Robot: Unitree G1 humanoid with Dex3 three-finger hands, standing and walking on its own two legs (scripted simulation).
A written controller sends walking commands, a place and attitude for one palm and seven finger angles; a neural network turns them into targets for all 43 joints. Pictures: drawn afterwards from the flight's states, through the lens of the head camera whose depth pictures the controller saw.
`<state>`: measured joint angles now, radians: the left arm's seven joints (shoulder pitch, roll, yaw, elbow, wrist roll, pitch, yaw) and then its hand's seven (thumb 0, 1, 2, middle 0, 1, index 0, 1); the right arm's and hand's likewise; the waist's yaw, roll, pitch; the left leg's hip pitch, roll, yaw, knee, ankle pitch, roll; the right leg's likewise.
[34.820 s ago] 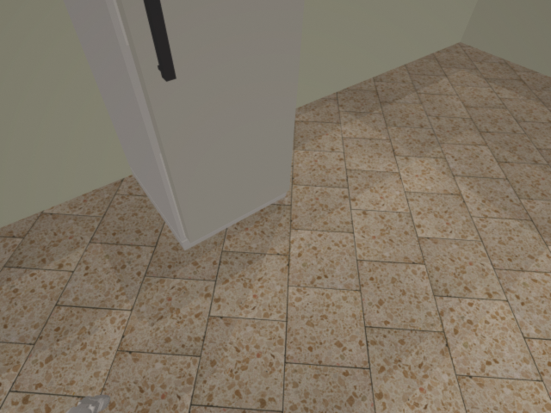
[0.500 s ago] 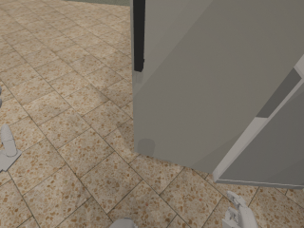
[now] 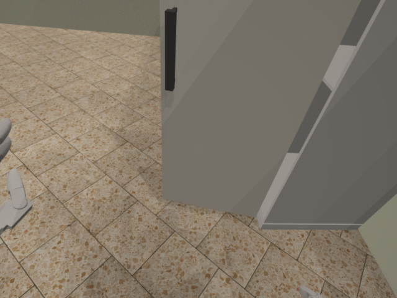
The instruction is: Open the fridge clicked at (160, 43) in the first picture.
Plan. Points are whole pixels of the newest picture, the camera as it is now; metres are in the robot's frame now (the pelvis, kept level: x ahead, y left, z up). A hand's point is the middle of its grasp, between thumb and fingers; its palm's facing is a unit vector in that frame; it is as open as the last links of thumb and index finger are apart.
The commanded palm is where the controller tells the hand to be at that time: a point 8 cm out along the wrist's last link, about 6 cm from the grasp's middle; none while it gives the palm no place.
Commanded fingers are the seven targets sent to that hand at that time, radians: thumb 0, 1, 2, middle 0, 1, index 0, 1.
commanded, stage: stop stepping back and stand still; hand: left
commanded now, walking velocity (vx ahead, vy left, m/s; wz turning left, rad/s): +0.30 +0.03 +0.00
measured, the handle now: (172, 51) +0.76 +0.19 +0.18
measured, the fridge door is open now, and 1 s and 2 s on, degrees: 77 77 77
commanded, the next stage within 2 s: let the arm hang, fingers relaxed in 1.36 s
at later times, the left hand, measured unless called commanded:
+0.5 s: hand (35, 206) +0.18 +0.27 +0.17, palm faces +0.48 -0.74 -0.46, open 7.4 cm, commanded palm +0.13 +0.29 +0.18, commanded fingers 0.00 0.90 0.90 -0.20 -0.30 -0.20 -0.30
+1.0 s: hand (36, 182) +0.23 +0.30 +0.16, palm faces +0.43 -0.79 -0.44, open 7.4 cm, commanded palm +0.17 +0.33 +0.18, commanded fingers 0.00 0.90 0.90 -0.20 -0.30 -0.20 -0.30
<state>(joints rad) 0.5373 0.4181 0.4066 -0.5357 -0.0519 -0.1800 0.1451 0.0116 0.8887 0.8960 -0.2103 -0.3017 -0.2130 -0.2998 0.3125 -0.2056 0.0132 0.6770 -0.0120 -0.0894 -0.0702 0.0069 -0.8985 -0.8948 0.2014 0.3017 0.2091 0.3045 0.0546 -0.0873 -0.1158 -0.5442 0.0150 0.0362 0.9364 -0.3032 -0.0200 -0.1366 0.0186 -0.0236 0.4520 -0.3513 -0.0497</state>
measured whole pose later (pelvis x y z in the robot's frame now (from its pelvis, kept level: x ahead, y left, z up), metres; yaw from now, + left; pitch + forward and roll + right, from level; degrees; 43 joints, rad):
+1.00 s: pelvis +0.02 +0.03 +0.00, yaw -1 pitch +0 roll -1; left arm 0.52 0.40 0.40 -0.44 -0.04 -0.19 0.15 0.01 0.89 0.90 -0.21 -0.30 -0.21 -0.30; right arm 0.20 -0.19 0.03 0.59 -0.01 -0.11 -0.07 0.01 -0.90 -0.89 0.20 0.30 0.21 0.30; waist 0.01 0.00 -0.01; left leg -0.26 0.03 0.09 0.51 -0.25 0.02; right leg -0.20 0.01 -0.09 0.47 -0.27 -0.02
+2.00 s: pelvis -0.01 +0.03 +0.00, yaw +2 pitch +0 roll -1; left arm 0.29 0.24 0.01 1.05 0.01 0.03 0.00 0.01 0.94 0.90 -0.20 -0.30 -0.20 -0.30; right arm 0.32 -0.22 -0.01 1.05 -0.03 0.04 -0.01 0.00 -0.90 -0.89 0.20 0.30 0.21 0.30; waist 0.00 -0.01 0.05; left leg -0.32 0.02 0.03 0.52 -0.19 0.02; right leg -0.24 0.00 -0.14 0.47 -0.23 -0.04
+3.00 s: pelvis +0.04 +0.02 +0.01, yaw +1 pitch -1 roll +0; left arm 0.15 0.29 0.01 1.15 0.01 -0.01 0.00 0.00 0.91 0.90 -0.20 -0.30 -0.20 -0.30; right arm 0.14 -0.29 0.00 1.13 -0.02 0.01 -0.02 0.00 -0.90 -0.89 0.20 0.30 0.21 0.30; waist 0.00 0.00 0.03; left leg -0.13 0.01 0.07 0.33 -0.18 0.01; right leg -0.07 0.01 -0.11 0.31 -0.22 -0.03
